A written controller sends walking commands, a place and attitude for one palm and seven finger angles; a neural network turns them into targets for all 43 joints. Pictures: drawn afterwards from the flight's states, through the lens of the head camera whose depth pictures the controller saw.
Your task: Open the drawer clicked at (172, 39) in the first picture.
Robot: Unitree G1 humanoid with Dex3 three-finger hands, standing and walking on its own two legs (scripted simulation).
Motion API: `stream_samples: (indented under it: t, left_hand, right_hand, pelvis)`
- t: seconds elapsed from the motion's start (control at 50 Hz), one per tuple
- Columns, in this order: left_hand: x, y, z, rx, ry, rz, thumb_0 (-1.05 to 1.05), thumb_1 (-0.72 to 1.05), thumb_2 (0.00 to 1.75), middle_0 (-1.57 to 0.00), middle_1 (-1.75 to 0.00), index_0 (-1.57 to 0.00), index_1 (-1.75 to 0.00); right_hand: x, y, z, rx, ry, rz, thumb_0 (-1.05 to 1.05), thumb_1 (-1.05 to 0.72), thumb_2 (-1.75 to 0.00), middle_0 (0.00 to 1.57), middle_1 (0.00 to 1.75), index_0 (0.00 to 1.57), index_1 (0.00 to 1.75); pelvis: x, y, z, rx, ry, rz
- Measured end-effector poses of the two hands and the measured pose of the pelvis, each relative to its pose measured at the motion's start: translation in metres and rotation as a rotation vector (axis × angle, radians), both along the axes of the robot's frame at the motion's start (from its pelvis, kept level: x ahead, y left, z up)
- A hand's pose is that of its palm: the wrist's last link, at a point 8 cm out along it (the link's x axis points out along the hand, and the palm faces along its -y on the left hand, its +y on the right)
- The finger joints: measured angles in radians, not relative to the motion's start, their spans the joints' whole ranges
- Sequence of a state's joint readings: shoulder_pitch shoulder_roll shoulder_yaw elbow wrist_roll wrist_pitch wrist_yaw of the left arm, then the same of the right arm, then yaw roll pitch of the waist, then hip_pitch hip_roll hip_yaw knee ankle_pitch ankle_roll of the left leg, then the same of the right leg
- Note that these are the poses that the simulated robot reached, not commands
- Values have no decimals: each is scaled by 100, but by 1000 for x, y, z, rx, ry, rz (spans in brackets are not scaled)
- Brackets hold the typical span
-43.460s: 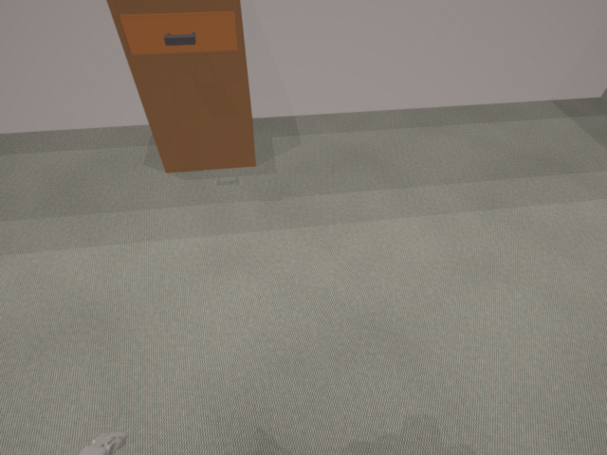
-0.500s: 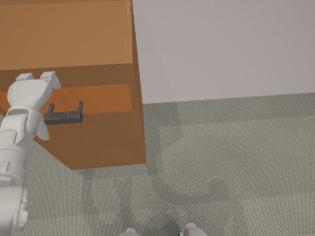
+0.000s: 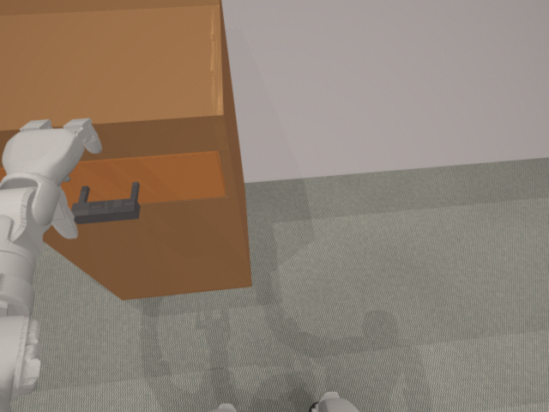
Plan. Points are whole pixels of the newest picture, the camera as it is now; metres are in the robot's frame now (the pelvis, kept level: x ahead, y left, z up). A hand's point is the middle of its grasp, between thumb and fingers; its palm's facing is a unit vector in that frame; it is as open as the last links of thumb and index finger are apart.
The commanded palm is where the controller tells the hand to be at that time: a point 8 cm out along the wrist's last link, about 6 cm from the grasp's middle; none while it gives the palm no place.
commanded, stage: lift the hand off the handle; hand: left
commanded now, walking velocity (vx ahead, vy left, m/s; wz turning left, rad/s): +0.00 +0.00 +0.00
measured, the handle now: (108, 200) +0.48 +0.31 -0.06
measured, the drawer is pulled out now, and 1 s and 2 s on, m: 0.00 0.00 0.00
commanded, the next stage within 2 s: draw the hand back to the body in 0.20 s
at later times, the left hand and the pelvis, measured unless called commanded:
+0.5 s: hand (51, 181) +0.41 +0.31 +0.09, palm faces -0.01 -0.02 -1.00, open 13.8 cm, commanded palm +0.37 +0.31 +0.15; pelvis +0.01 +0.01 +0.01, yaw -1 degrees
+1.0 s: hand (40, 246) +0.30 +0.26 +0.13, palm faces +0.21 -0.64 -0.74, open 13.8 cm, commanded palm +0.25 +0.30 +0.18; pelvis +0.01 -0.01 +0.03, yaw +3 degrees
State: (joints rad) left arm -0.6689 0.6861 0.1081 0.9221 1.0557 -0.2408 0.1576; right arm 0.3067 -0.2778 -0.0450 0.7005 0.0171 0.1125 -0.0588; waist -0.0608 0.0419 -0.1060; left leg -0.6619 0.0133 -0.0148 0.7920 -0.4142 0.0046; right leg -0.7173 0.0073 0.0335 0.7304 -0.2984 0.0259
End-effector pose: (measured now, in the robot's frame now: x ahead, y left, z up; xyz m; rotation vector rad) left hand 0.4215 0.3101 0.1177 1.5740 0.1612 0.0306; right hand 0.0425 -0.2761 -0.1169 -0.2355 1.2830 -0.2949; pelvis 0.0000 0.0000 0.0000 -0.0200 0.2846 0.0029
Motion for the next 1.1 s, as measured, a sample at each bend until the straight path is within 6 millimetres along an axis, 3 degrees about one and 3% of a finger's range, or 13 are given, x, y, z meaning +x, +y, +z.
stream_samples:
  t: [0.26,0.42,0.56,0.78,0.92,1.0,1.04,1.1]
  left_hand:
    - [-2,11,17,3,-36,30,0,-49,30,-34,-120,-38,-122]
    - [-9,6,22,-11,-36,6,0,-49,30,-33,-120,-35,-121]
    - [-49,0,28,-20,-95,-9,0,-49,30,-32,-120,-32,-120]
    - [-116,5,42,-1,-115,90,0,-49,30,-32,-120,-32,-120]
    - [-143,-11,50,-20,-85,54,0,-50,30,-32,-120,-32,-120]
    - [-156,-20,49,-706,-271,135,0,-48,30,-32,-119,-32,-119]
    - [-164,-23,50,-914,-364,160,0,-45,32,-32,-117,-31,-117]
    - [-175,-24,58,-1080,-483,176,0,-39,34,-31,-113,-31,-113]
  right_hand:
    - [12,7,4,10,-26,11,0,-90,-90,20,30,20,30]
    - [22,15,9,30,-69,2,0,-90,-90,20,30,20,30]
    - [47,24,13,72,-153,19,0,-90,-90,20,30,20,30]
    - [122,41,34,94,-341,179,0,-90,-90,20,30,20,30]
    - [158,49,51,101,-454,250,0,-90,-90,20,30,20,30]
    - [165,57,64,117,-533,259,1,-90,-90,20,30,20,30]
    - [165,60,71,112,-559,272,1,-90,-90,20,30,20,30]
    - [163,60,78,103,-588,287,1,-90,-90,20,30,20,30]
  pelvis:
    - [3,5,3,-5,-17,7]
    - [8,9,8,-6,-34,-4]
    - [13,11,13,-4,-79,-9]
    - [8,4,20,7,-170,33]
    - [6,-3,24,15,-213,40]
    - [6,-9,28,15,-282,45]
    - [9,-12,30,16,-302,41]
    - [14,-18,33,14,-324,41]
